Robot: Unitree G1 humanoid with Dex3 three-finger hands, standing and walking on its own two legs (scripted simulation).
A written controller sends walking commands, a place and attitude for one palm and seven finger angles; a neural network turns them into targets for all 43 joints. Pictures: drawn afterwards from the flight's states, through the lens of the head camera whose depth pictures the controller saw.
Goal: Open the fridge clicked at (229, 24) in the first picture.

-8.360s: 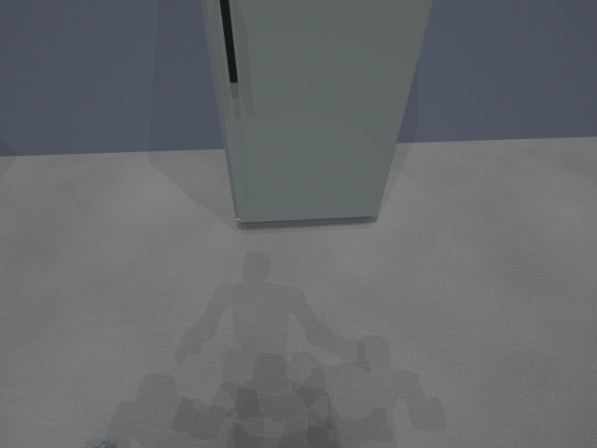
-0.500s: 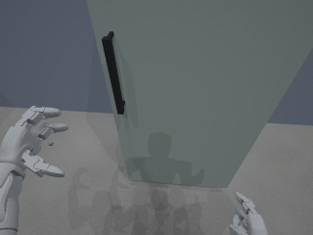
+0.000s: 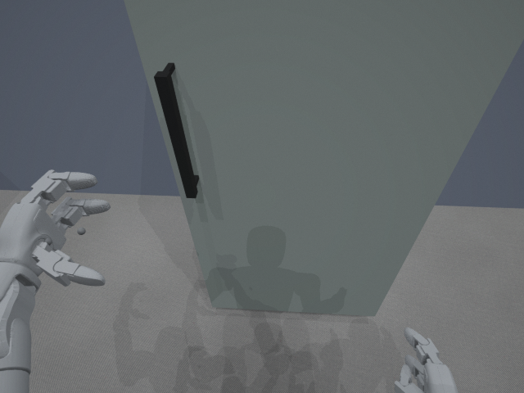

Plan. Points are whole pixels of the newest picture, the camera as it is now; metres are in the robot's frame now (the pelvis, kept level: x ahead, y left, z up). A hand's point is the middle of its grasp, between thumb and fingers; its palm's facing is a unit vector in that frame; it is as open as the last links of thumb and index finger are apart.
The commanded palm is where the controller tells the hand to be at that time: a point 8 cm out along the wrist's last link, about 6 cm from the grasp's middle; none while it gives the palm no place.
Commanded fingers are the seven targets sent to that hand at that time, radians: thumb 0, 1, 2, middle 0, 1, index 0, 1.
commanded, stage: raise the hand to about handle height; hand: left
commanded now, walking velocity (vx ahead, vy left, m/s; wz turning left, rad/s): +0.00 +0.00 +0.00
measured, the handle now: (182, 137) +0.53 +0.21 +0.12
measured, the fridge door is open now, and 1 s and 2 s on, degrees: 0 0 0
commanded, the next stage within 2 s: move the hooked fingers beside the handle in 0.10 s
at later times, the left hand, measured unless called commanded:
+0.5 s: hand (90, 214) +0.31 +0.28 +0.15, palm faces +0.07 -1.00 -0.03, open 14.0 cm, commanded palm +0.28 +0.33 +0.15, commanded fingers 0.00 -0.50 0.30 -0.30 -1.20 -0.30 -1.20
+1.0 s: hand (110, 188) +0.37 +0.28 +0.14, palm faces +0.05 -1.00 -0.01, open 14.0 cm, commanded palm +0.34 +0.33 +0.14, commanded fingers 0.00 -0.50 0.30 -0.30 -1.20 -0.30 -1.20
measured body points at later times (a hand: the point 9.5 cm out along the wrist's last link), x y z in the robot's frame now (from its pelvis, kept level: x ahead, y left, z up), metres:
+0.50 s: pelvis -0.01 +0.00 +0.00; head -0.01 -0.01 +0.45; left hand +0.30 +0.33 +0.15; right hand +0.16 -0.24 -0.08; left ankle +0.01 +0.13 -0.73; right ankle -0.01 -0.11 -0.73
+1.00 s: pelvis +0.00 +0.01 +0.00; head +0.01 +0.01 +0.45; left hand +0.36 +0.33 +0.14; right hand +0.12 -0.24 -0.10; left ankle +0.01 +0.13 -0.73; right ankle -0.01 -0.11 -0.73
